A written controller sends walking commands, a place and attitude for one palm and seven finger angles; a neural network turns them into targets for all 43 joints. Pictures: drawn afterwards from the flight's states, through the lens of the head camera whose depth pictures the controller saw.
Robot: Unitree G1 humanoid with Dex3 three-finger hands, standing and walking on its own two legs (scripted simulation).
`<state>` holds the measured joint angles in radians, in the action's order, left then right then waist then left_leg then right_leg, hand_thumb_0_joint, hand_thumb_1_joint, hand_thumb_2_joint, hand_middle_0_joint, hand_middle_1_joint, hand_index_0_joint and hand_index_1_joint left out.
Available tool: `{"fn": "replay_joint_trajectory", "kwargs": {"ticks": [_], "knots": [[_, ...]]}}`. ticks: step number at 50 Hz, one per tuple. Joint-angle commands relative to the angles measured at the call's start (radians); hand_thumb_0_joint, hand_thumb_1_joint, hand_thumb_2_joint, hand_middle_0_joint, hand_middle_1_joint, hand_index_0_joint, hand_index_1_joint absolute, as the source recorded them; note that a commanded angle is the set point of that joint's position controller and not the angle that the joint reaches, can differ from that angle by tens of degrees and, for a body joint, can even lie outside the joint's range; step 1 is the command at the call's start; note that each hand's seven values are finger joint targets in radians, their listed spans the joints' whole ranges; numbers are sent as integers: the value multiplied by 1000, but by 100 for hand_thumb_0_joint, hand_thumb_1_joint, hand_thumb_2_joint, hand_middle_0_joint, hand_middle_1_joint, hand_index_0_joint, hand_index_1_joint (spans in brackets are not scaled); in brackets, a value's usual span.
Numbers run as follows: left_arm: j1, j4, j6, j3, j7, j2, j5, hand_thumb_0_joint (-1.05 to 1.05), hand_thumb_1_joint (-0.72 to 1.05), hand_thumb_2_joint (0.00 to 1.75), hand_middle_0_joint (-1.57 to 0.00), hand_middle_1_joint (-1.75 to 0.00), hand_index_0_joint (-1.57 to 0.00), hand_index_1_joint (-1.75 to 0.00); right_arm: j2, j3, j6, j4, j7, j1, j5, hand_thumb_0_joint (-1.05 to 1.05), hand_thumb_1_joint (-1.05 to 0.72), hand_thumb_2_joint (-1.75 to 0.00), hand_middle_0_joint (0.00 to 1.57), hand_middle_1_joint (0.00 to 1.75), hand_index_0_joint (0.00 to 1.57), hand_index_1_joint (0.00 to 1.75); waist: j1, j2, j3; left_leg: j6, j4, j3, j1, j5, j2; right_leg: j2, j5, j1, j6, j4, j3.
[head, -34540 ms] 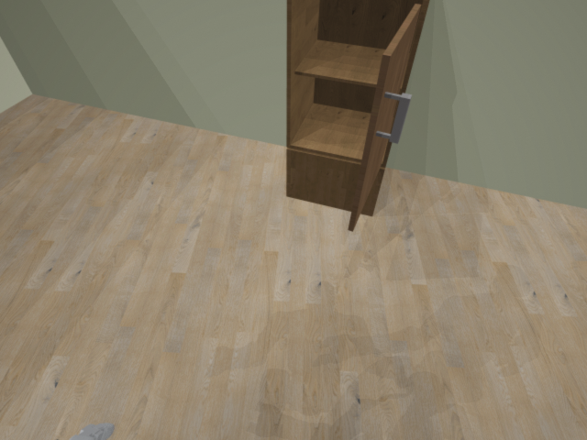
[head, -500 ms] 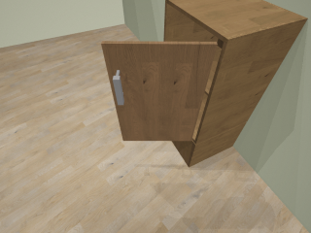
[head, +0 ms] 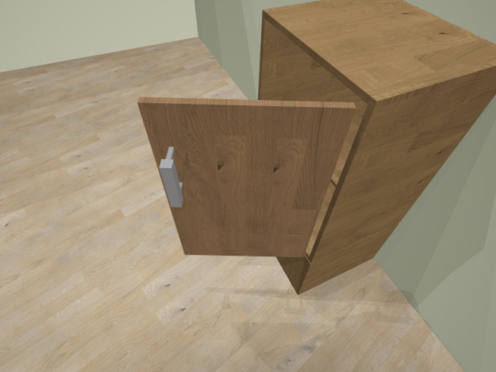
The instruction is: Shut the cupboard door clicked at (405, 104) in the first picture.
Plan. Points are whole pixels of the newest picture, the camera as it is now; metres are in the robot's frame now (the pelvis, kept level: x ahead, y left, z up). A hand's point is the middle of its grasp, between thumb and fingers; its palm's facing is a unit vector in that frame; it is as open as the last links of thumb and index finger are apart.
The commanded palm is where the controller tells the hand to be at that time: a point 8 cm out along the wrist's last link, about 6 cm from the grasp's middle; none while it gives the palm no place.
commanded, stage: come to a stop and stand still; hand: left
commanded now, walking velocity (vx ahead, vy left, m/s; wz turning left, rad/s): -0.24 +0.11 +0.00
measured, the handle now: (174, 177) +0.49 +0.19 -0.02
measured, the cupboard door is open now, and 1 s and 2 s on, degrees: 64 64 64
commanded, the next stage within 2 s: look again from close up in 1.70 s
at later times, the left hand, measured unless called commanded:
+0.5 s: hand out of the picture +0.08 +0.22 -0.19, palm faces +0.07 -0.97 -0.24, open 7.3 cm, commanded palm none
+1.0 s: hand out of the picture +0.04 +0.15 -0.17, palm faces +0.02 -0.98 -0.20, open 7.3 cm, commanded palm none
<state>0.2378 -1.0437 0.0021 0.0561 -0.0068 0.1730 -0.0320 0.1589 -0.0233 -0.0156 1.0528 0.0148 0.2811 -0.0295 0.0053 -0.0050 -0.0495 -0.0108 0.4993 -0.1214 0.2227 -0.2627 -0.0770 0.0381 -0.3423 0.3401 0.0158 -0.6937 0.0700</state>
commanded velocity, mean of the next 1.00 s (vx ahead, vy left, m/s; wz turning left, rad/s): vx -0.07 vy -0.01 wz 0.00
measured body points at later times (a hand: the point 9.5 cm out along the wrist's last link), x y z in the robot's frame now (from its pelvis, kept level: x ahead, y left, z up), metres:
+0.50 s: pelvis +0.04 +0.01 -0.01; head +0.08 +0.04 +0.44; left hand +0.08 +0.27 -0.17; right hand +0.13 -0.24 -0.14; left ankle +0.05 +0.12 -0.74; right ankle +0.03 -0.12 -0.72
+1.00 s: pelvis +0.03 -0.03 +0.00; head +0.04 -0.03 +0.45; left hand +0.04 +0.20 -0.15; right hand +0.03 -0.26 -0.16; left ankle +0.05 +0.12 -0.74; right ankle -0.02 -0.14 -0.74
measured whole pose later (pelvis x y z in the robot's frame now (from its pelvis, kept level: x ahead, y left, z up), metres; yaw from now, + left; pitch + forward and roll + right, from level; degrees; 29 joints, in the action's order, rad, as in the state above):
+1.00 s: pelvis +0.03 -0.03 +0.00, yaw +1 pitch -1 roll +0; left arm 0.25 -1.10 0.02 0.02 0.02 0.16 -0.02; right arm 0.17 -0.02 0.02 1.11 0.02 0.26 -0.01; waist 0.02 0.00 -0.04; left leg -0.03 0.43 -0.03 0.22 -0.19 -0.05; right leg 0.00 -0.31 0.12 0.01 -0.44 -0.01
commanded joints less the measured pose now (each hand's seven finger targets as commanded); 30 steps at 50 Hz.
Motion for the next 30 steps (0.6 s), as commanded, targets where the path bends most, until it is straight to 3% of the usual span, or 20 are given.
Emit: {"fn": "replay_joint_trajectory", "kwargs": {"ticks": [1, 2, 3, 5, 7, 8, 9, 11, 13, 17, 19, 20, 21, 22, 23, 24, 25, 27, 29, 30], "knots": [[149, -7, -27, 1, 13, 87, 2, 0, 90, 90, -20, -30, -20, -30, 78, -13, 0, -49, 5, -21, 16, 0, -90, -90, 20, 30, 20, 30, -56, -82, -27, 16, -4, 13, 176, -116, 2, 111, 182, -189, 26, 362, -214], [110, -2, -30, 2, 16, 152, 7, 0, 90, 90, -20, -30, -20, -30, 45, -4, 8, -48, 1, 19, 19, 0, -90, -90, 20, 30, 20, 30, -14, -157, -13, -8, 19, 3, 115, -145, 37, 228, 206, -131, 71, 435, -308], [67, 4, -34, 0, 19, 158, 10, 0, 90, 90, -20, -30, -20, -30, 41, -4, 18, -28, 4, 46, 17, 0, -90, -90, 20, 30, 20, 30, 9, -138, -4, -13, 19, 19, 9, -104, 30, 238, 298, -58, 92, 445, -317], [20, 0, -41, -5, 32, 141, 17, 0, 90, 90, -20, -30, -20, -30, 58, -5, 21, 7, 11, 73, 20, 0, -90, -90, 20, 30, 20, 30, 18, -192, 30, -16, -1, 48, -14, -20, 8, 203, 748, -146, 80, 342, -235], [53, -7, -31, 3, 45, 151, 20, 0, 90, 90, -20, -30, -20, -30, 83, -14, 30, 12, 19, 71, 26, 0, -90, -90, 20, 30, 20, 30, -3, -157, 95, -26, 14, 42, 26, -8, 9, 209, 1055, -294, 65, 257, -200], [62, -8, -23, 9, 52, 156, 18, 0, 90, 90, -20, -30, -20, -30, 82, -19, 37, 9, 22, 64, 27, 0, -90, -90, 20, 30, 20, 30, -9, -130, 90, -30, 40, 35, 46, -13, 12, 225, 1128, -317, 77, 241, -199], [74, -8, -17, 18, 55, 171, 15, 0, 90, 90, -20, -30, -20, -30, 91, -23, 43, -5, 22, 47, 24, 0, -90, -90, 20, 30, 20, 30, -26, -139, 95, -35, 99, 32, 94, -78, 24, 247, 1216, -353, 100, 225, -211], [97, -8, -4, 33, 63, 186, 5, 0, 90, 90, -20, -30, -20, -30, 100, -35, 54, -44, 26, -17, 22, 0, -90, -90, 20, 30, 20, 30, -64, -180, 90, -39, 284, 56, 210, -272, 54, 321, 1340, -408, 185, 231, -264], [63, 13, 10, 46, 66, 202, -1, 0, 90, 90, -20, -30, -20, -30, 101, -42, 63, -74, 26, -56, 28, 0, -90, -90, 20, 30, 20, 30, -65, -150, 96, -39, 364, 101, 242, -321, 70, 337, 1276, -412, 223, 232, -254], [-27, 64, 17, 45, 58, 197, -2, 0, 90, 90, -20, -30, -20, -30, 88, -41, 66, -91, 12, -42, 26, 0, -90, -90, 20, 30, 20, 30, -26, -187, 140, -36, 238, 95, 133, -171, 82, 263, 963, -313, 172, 244, -177], [-58, 76, 23, 38, 56, 181, 5, 0, 90, 90, -20, -30, -20, -30, 92, -38, 58, -79, 7, 6, 23, 0, -90, -90, 20, 30, 20, 30, 12, -153, 128, -28, 10, 91, -12, 49, 64, 213, 684, -200, 113, 207, -142], [-43, 80, 26, 30, 54, 152, 12, 0, 90, 90, -20, -30, -20, -30, 117, -37, 46, -76, 6, 17, 16, 0, -90, -90, 20, 30, 20, 30, 16, -82, 131, -13, -100, 117, -115, 227, 7, 156, 469, -120, 60, 153, -112], [10, 89, 35, 16, 54, 93, 17, 0, 90, 90, -20, -30, -20, -30, 198, -45, 33, -98, 7, 2, 5, 0, -90, -90, 20, 30, 20, 30, -5, 162, 133, 67, -150, 341, -133, 470, -194, 36, 35, -11, -10, 64, -46], [13, 91, 42, 9, 57, 86, 17, 0, 90, 90, -20, -30, -20, -30, 240, -47, 35, -111, 13, -16, -1, 0, -90, -90, 20, 30, 20, 30, 13, 224, 106, 170, -192, 415, -27, 502, -306, -22, -254, -30, -26, -98, -63], [10, 110, 45, 5, 53, 90, 10, 0, 90, 90, -20, -30, -20, -30, 232, -37, 30, -128, 23, -41, -3, 0, -90, -90, 20, 30, 20, 30, -1, 122, 50, 225, -191, 441, 51, 472, -318, -29, -269, -18, -23, -195, -103], [-5, 90, 55, 12, 50, 99, 8, 0, 90, 90, -20, -30, -20, -30, 223, -34, 23, -119, 34, -63, -7, 0, -90, -90, 20, 30, 20, 30, 1, 189, 36, 206, -201, 417, 32, 493, -276, -36, -224, 32, -27, -270, -147], [5, 80, 58, 18, 45, 114, 12, 0, 90, 90, -20, -30, -20, -30, 204, -26, 24, -118, 41, -82, -6, 0, -90, -90, 20, 30, 20, 30, -10, 213, 28, 192, -192, 369, 12, 493, -247, -32, -172, 57, -29, -313, -176], [20, 62, 54, 20, 34, 118, 17, 0, 90, 90, -20, -30, -20, -30, 178, -17, 20, -121, 45, -97, -2, 0, -90, -90, 20, 30, 20, 30, -18, 156, 51, 183, -178, 306, -51, 483, -213, -32, -118, 73, -39, -317, -168], [11, 66, 51, 15, 25, 110, 18, 0, 90, 90, -20, -30, -20, -30, 190, -24, 20, -115, 44, -89, 0, 0, -90, -90, 20, 30, 20, 30, -5, 132, 86, 194, -160, 287, -113, 503, -219, -27, -130, 64, -44, -247, -139], [-2, 69, 52, 13, 23, 106, 17, 0, 90, 90, -20, -30, -20, -30, 197, -30, 22, -106, 43, -72, 1, 0, -90, -90, 20, 30, 20, 30, 8, 130, 89, 190, -169, 287, -125, 455, -218, -29, -128, 57, -44, -226, -125]]}}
